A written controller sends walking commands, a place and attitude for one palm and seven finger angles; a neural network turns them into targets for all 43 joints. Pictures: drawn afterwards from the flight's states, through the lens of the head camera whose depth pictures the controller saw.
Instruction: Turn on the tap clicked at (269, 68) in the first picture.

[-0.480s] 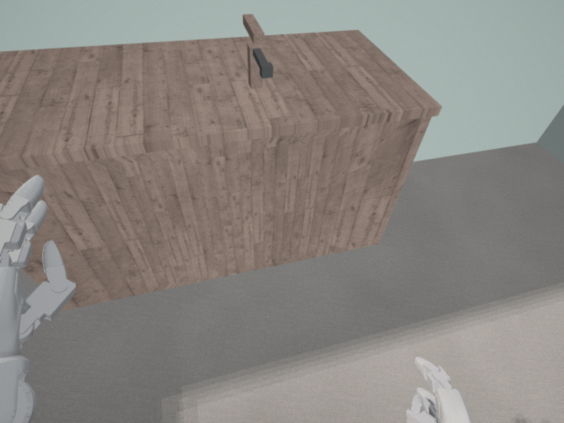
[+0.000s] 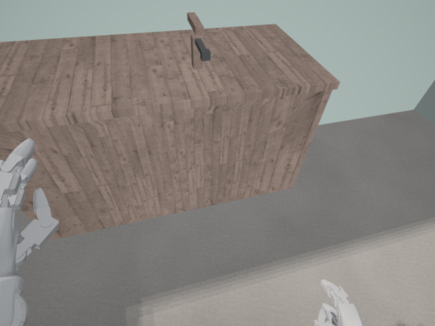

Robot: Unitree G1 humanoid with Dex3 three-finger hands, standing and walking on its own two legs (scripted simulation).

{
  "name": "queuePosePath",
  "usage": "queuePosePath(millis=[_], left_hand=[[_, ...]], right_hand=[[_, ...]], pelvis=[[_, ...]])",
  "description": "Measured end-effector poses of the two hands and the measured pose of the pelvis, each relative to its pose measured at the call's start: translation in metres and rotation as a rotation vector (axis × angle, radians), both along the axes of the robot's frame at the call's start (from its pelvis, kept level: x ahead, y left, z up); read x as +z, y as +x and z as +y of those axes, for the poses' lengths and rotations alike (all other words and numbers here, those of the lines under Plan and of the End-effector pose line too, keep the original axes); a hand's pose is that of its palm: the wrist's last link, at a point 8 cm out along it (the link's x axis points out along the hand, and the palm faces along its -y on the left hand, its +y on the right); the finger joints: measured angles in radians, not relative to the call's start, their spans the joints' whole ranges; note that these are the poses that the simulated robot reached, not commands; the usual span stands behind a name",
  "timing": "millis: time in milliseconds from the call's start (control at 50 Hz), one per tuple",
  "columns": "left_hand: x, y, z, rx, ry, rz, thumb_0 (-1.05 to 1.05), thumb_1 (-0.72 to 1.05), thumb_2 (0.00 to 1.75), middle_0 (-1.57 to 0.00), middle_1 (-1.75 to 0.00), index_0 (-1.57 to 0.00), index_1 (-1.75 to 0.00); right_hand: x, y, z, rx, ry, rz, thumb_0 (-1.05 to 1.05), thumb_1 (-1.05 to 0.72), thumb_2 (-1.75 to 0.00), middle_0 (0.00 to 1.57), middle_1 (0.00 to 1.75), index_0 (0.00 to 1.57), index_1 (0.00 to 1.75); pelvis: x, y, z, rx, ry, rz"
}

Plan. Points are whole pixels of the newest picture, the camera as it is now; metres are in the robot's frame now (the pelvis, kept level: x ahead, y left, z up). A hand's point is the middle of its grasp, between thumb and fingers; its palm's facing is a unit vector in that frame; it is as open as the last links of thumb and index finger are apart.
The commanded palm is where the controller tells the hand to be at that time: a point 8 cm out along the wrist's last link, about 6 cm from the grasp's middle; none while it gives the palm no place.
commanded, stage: walk to a spot facing it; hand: left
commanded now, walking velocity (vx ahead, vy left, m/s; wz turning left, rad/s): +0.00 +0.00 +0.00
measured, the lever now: (205, 55) +0.87 +0.10 +0.09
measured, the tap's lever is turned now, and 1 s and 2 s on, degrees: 0 0 0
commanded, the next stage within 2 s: turn to face it in 1.62 s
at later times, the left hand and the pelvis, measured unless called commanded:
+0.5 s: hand (119, 213) +0.23 +0.16 +0.16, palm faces +0.28 -0.89 -0.37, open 7.4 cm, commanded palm +0.18 +0.22 +0.18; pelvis -0.02 -0.03 -0.02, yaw -10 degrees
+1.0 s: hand (214, 199) +0.26 +0.03 +0.16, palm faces -0.02 -0.90 -0.44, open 7.4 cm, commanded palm +0.22 +0.10 +0.18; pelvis -0.06 -0.06 -0.03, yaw -29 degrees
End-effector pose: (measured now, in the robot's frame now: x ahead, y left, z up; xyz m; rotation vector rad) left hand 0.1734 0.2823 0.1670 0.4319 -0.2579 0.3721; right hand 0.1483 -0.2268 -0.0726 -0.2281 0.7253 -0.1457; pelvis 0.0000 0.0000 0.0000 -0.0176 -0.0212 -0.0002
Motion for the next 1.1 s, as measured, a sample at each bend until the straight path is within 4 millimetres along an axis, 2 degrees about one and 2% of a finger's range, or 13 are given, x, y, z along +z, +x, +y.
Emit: queuePosePath(millis=[140, 240, 320, 420, 480, 540, 660, 720, 780, 840, 920, 1020, 1100], left_hand=[[-0.001, -0.002, 0.002, 0.006, 0.006, 0.003, 0.01, 0.89, 0.90, -0.21, -0.30, -0.20, -0.30], [-0.004, 0.004, -0.006, -0.006, 0.004, -0.012, 0.01, 0.89, 0.90, -0.21, -0.30, -0.20, -0.30], [-0.005, 0.009, -0.023, -0.033, 0.012, -0.029, 0.01, 0.89, 0.90, -0.21, -0.30, -0.20, -0.30], [0.000, 0.015, -0.057, -0.096, 0.037, -0.059, 0.01, 0.89, 0.90, -0.21, -0.30, -0.20, -0.30], [0.005, 0.021, -0.074, -0.145, 0.034, -0.071, 0.01, 0.89, 0.90, -0.21, -0.30, -0.20, -0.30], [0.008, 0.027, -0.084, -0.196, 0.045, -0.038, 0.01, 0.89, 0.90, -0.21, -0.30, -0.21, -0.30], [0.006, 0.035, -0.081, -0.287, 0.105, 0.003, 0.01, 0.89, 0.90, -0.21, -0.30, -0.21, -0.30], [0.003, 0.036, -0.081, -0.318, 0.106, -0.012, 0.01, 0.89, 0.90, -0.21, -0.30, -0.21, -0.30], [0.007, 0.036, -0.088, -0.335, 0.094, -0.025, 0.01, 0.89, 0.90, -0.21, -0.30, -0.21, -0.30], [0.015, 0.039, -0.108, -0.370, 0.058, -0.056, 0.01, 0.89, 0.90, -0.21, -0.30, -0.21, -0.30], [0.019, 0.055, -0.149, -0.448, 0.075, -0.097, 0.01, 0.89, 0.90, -0.21, -0.30, -0.20, -0.30], [0.006, 0.077, -0.208, -0.553, 0.105, -0.111, 0.01, 0.89, 0.90, -0.21, -0.30, -0.20, -0.30], [0.000, 0.074, -0.242, -0.654, 0.087, -0.036, 0.01, 0.89, 0.90, -0.21, -0.30, -0.21, -0.30]], right_hand=[[-0.001, -0.002, 0.000, -0.011, 0.011, -0.007, 0.01, -0.90, -0.90, 0.20, 0.30, 0.20, 0.30], [-0.004, -0.003, -0.003, -0.026, 0.027, -0.035, 0.01, -0.90, -0.90, 0.20, 0.30, 0.20, 0.30], [-0.012, -0.006, -0.011, -0.039, 0.053, -0.058, 0.01, -0.90, -0.90, 0.20, 0.30, 0.20, 0.30], [-0.027, -0.017, -0.030, -0.061, 0.086, -0.055, 0.01, -0.90, -0.90, 0.20, 0.30, 0.20, 0.30], [-0.032, -0.031, -0.044, -0.088, 0.078, -0.007, 0.01, -0.90, -0.90, 0.20, 0.30, 0.20, 0.30], [-0.030, -0.050, -0.054, -0.132, 0.069, 0.045, 0.01, -0.91, -0.90, 0.20, 0.30, 0.20, 0.30], [-0.023, -0.090, -0.065, -0.234, 0.032, 0.080, 0.01, -0.91, -0.90, 0.20, 0.30, 0.20, 0.30], [-0.021, -0.109, -0.064, -0.285, 0.025, 0.079, 0.01, -0.91, -0.90, 0.20, 0.30, 0.20, 0.30], [-0.018, -0.127, -0.062, -0.334, 0.048, 0.052, 0.01, -0.91, -0.90, 0.20, 0.30, 0.20, 0.30], [-0.020, -0.142, -0.060, -0.371, 0.081, 0.039, 0.01, -0.91, -0.90, 0.20, 0.30, 0.20, 0.30], [-0.029, -0.162, -0.066, -0.415, 0.116, 0.027, 0.01, -0.91, -0.90, 0.20, 0.30, 0.20, 0.30], [-0.054, -0.190, -0.093, -0.482, 0.131, 0.042, 0.01, -0.90, -0.90, 0.21, 0.30, 0.20, 0.30], [-0.046, -0.220, -0.117, -0.584, 0.109, 0.096, 0.01, -0.91, -0.90, 0.20, 0.30, 0.20, 0.30]], pelvis=[[-0.002, -0.002, 0.001, -0.028, 0.004, 0.003], [-0.008, -0.008, -0.004, -0.066, 0.021, 0.002], [-0.016, -0.013, -0.013, -0.097, 0.039, -0.010], [-0.025, -0.017, -0.029, -0.130, 0.035, -0.021], [-0.024, -0.022, -0.032, -0.156, 0.050, 0.001], [-0.017, -0.028, -0.030, -0.190, 0.065, 0.024], [-0.015, -0.040, -0.020, -0.255, 0.066, 0.059], [-0.017, -0.047, -0.018, -0.307, 0.084, 0.029], [-0.014, -0.046, -0.020, -0.353, 0.051, 0.019], [-0.010, -0.044, -0.026, -0.407, 0.016, 0.018], [-0.012, -0.047, -0.044, -0.473, -0.001, 0.020], [-0.030, -0.063, -0.066, -0.517, -0.009, 0.006], [-0.020, -0.063, -0.072, -0.578, 0.013, 0.000]])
